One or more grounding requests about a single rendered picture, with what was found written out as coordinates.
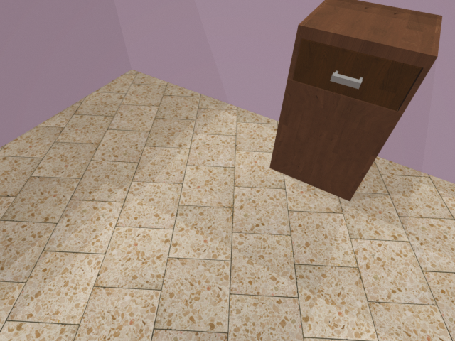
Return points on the drawer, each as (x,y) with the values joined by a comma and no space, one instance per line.
(385,82)

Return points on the cabinet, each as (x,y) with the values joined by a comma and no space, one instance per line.
(329,140)

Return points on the handle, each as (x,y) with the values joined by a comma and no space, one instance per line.
(345,80)

